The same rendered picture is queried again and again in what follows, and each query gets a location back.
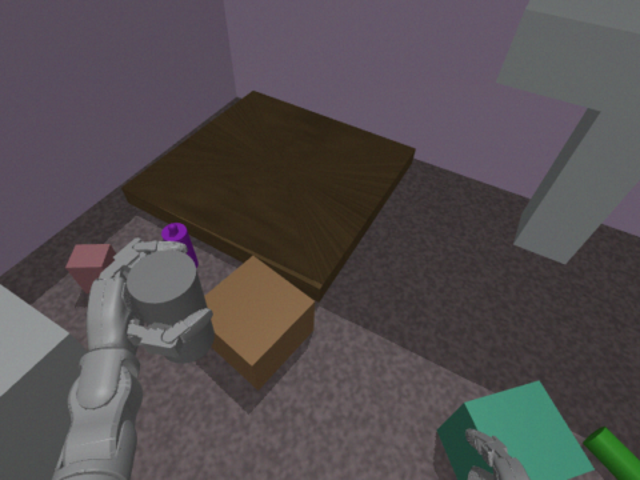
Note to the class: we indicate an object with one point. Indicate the right robot hand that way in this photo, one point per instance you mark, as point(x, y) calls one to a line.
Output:
point(495, 454)

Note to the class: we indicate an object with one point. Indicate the left robot hand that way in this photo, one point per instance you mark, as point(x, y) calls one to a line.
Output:
point(113, 319)

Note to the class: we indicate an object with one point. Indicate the left robot arm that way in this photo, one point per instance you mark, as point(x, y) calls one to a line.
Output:
point(103, 403)

